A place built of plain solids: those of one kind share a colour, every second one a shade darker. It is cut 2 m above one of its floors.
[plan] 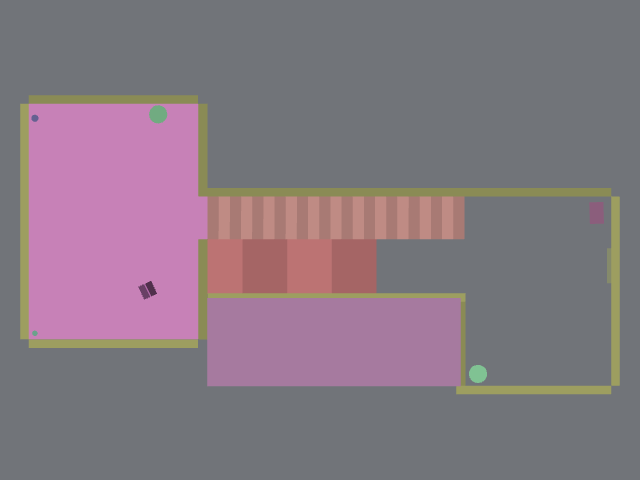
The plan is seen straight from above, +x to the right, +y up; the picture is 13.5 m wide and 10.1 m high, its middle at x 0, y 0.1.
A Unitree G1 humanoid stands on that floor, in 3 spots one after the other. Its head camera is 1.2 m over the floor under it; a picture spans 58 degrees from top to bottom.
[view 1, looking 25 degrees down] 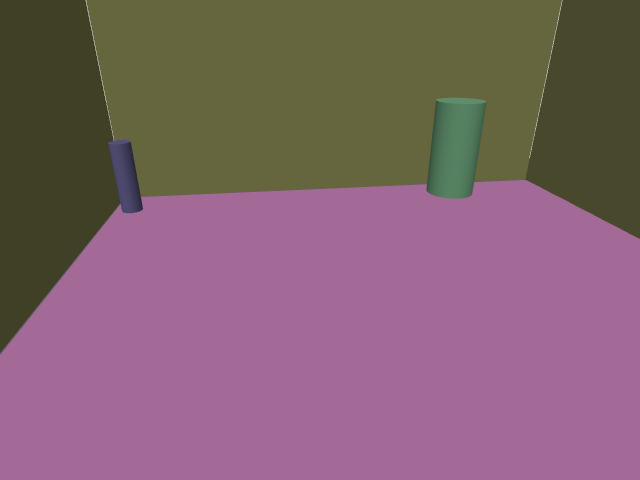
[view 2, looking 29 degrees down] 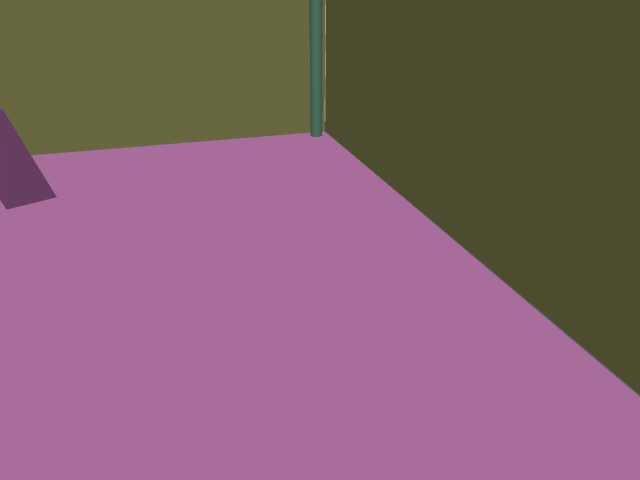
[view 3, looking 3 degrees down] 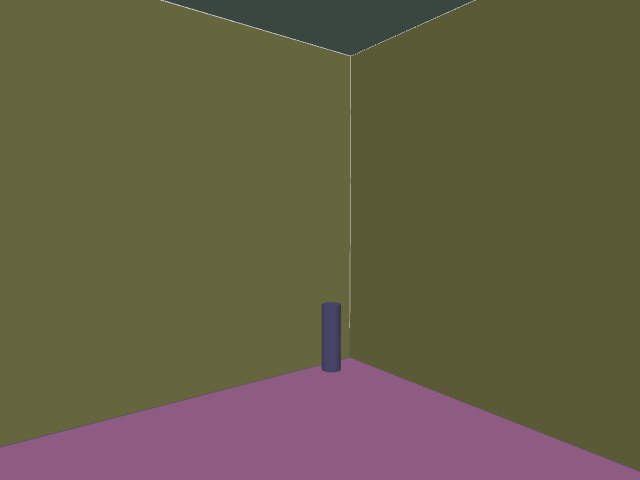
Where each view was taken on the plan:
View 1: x -5.00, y -0.63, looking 82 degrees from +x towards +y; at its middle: floor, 2.84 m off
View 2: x -4.76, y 2.30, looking -107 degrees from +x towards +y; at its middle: floor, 2.48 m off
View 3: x -3.36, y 0.57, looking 143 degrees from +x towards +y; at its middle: wall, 3.47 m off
